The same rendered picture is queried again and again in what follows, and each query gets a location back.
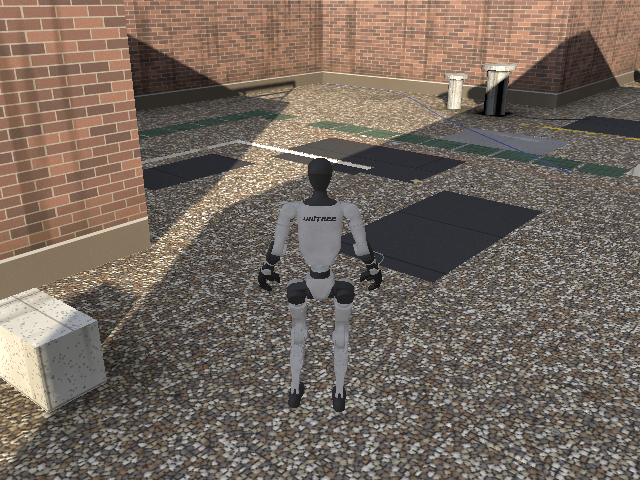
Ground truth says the left robot upper arm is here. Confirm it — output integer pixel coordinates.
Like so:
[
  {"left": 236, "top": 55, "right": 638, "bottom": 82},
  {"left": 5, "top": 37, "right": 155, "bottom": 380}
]
[{"left": 271, "top": 201, "right": 299, "bottom": 257}]

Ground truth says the robot left forearm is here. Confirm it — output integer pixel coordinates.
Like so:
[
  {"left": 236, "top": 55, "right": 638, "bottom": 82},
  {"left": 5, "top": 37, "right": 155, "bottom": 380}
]
[{"left": 261, "top": 241, "right": 280, "bottom": 275}]

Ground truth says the right robot shin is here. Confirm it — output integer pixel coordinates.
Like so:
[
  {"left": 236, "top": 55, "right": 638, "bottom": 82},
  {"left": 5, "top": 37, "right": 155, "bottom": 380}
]
[{"left": 334, "top": 330, "right": 349, "bottom": 398}]

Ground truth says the robot right hand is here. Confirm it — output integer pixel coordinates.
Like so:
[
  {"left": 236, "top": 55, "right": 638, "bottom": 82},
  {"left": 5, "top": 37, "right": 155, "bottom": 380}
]
[{"left": 360, "top": 270, "right": 383, "bottom": 291}]

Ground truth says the robot left hand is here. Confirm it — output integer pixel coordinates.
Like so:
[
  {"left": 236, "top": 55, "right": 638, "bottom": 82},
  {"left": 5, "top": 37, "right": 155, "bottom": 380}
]
[{"left": 258, "top": 268, "right": 280, "bottom": 291}]

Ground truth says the robot torso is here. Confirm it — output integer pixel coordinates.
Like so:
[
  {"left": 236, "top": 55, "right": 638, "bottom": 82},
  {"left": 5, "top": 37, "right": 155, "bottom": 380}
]
[{"left": 296, "top": 196, "right": 343, "bottom": 300}]

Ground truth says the robot right forearm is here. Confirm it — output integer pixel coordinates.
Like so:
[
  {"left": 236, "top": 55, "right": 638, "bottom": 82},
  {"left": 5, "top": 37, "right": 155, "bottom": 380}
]
[{"left": 360, "top": 240, "right": 380, "bottom": 275}]

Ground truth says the right robot upper arm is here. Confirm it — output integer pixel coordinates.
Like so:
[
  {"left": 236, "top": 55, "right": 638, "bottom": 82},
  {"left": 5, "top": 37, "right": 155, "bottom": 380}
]
[{"left": 341, "top": 201, "right": 370, "bottom": 256}]

